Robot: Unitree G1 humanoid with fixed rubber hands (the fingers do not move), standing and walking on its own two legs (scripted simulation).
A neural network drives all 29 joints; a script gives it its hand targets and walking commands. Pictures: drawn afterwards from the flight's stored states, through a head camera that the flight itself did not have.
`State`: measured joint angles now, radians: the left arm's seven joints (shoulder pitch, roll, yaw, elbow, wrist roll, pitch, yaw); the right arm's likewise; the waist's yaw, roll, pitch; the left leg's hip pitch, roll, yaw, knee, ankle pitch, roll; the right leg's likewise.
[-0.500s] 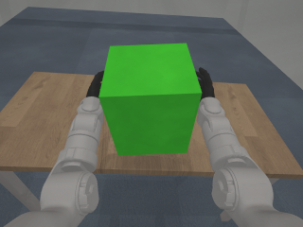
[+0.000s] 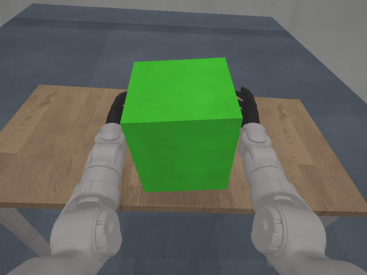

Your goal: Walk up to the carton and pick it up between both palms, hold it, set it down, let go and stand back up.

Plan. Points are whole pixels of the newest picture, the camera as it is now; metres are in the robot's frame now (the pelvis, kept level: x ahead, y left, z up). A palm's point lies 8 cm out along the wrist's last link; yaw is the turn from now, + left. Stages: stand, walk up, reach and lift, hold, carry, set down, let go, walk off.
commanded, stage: set down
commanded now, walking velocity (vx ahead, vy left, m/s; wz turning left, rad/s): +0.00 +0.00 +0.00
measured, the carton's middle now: (182, 128) +0.42 +0.02 +0.11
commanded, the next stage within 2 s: none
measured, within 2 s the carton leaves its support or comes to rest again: neither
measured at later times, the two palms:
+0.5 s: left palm (119, 130) +0.41 +0.17 +0.10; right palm (245, 128) +0.42 -0.13 +0.13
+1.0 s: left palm (119, 137) +0.40 +0.17 +0.08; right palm (243, 133) +0.42 -0.13 +0.11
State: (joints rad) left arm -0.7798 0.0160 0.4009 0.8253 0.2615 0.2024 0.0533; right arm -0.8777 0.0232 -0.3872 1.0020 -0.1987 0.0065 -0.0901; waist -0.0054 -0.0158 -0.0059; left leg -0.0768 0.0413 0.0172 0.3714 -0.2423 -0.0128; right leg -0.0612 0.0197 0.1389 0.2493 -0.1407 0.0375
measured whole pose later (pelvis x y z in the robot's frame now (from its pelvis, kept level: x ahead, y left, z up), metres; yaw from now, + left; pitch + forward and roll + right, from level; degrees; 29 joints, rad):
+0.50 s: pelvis +0.01 +0.00 +0.00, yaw +0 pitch -1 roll -1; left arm -0.77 0.00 0.43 0.86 0.29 0.15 0.04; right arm -0.85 0.04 -0.44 1.00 -0.28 -0.04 -0.08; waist -0.01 -0.02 0.00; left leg -0.10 0.04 0.02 0.37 -0.25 -0.01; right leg -0.09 0.02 0.14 0.25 -0.15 0.04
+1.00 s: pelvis +0.01 +0.00 +0.00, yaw +0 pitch +0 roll -1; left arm -0.73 -0.01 0.45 0.88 0.31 0.08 0.04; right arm -0.82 0.07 -0.47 1.00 -0.33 -0.09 -0.07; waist -0.01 -0.02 0.00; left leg -0.12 0.04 0.02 0.37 -0.25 -0.01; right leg -0.11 0.02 0.14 0.25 -0.15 0.04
